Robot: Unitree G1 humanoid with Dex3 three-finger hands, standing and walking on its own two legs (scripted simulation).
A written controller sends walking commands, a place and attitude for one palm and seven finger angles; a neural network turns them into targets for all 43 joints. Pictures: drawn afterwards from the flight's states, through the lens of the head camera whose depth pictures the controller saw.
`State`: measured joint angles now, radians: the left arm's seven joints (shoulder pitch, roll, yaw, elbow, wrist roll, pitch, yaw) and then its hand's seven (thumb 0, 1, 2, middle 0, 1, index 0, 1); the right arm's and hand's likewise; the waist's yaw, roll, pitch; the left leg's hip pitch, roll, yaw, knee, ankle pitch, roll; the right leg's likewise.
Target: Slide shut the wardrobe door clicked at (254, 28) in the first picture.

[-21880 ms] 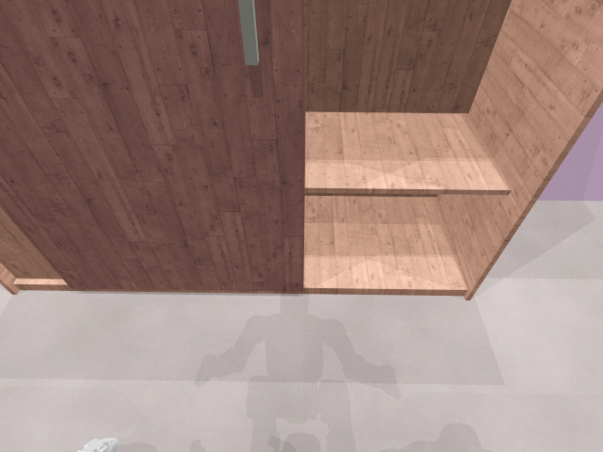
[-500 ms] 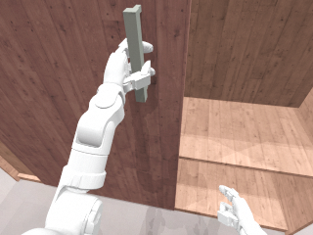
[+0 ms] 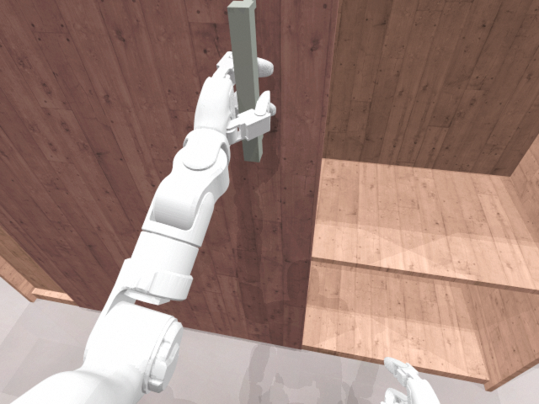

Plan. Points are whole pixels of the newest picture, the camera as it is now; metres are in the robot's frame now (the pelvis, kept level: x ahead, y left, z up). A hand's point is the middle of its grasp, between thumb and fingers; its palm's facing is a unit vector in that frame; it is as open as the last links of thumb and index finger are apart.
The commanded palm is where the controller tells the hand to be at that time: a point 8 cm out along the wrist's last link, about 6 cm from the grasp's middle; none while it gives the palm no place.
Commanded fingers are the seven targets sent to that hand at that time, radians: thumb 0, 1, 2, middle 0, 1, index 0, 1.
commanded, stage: step sideways, sliding the door along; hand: left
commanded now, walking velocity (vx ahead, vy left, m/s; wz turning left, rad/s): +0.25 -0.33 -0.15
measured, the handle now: (251, 86) +0.45 +0.08 +0.27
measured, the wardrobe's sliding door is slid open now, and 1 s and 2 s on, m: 0.62 0.50 0.26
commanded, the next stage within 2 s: none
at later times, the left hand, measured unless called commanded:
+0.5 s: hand (278, 123) +0.41 +0.04 +0.24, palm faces +0.13 -0.99 -0.08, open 6.7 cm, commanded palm +0.38 +0.02 +0.26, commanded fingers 0.00 0.90 0.90 -0.45 -1.40 -0.45 -1.40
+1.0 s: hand (359, 131) +0.40 -0.07 +0.24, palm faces +0.17 -0.98 -0.09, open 7.1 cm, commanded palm +0.37 -0.09 +0.25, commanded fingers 0.00 0.90 0.90 -0.45 -1.40 -0.45 -1.40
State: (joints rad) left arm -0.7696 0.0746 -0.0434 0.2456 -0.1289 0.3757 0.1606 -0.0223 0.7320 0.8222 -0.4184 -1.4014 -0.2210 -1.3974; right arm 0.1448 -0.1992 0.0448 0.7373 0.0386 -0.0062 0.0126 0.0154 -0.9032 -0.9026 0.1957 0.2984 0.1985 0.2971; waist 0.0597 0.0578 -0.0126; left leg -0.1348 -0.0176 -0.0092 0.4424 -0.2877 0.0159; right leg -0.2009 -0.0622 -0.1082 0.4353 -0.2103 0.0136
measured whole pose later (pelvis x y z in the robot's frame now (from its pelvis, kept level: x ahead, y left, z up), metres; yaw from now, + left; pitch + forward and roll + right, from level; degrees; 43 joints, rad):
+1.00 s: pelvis +0.06 -0.20 -0.01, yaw +4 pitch -1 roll +1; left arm -0.41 0.12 -0.01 -0.32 -0.01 -0.01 0.14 -0.12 0.72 0.81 -0.59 -1.42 -0.13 -1.06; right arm 0.00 -0.18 -0.05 0.56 0.05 0.03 0.05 0.01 -0.90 -0.90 0.19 0.30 0.20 0.30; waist 0.09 0.03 0.21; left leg -0.28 0.15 0.02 0.76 -0.41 -0.04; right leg -0.28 0.01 -0.07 0.61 -0.31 -0.07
